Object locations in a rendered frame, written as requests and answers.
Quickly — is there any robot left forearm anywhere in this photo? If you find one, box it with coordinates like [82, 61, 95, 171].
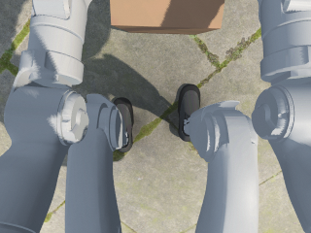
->
[4, 0, 92, 133]

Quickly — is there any robot right forearm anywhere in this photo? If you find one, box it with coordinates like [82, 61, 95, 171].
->
[258, 0, 311, 86]

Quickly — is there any carton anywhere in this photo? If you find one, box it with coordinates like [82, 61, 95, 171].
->
[110, 0, 225, 35]

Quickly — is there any right robot upper arm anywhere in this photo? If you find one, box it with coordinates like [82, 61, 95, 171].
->
[251, 84, 311, 233]

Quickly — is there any robot foot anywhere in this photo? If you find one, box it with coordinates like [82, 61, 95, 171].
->
[114, 97, 134, 152]
[178, 83, 201, 142]

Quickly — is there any left robot foot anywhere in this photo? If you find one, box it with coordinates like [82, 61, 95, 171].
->
[114, 97, 134, 152]

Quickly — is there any left robot upper arm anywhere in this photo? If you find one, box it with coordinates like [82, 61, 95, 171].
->
[0, 85, 89, 233]

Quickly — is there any right robot foot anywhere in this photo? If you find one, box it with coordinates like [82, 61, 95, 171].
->
[178, 83, 201, 142]

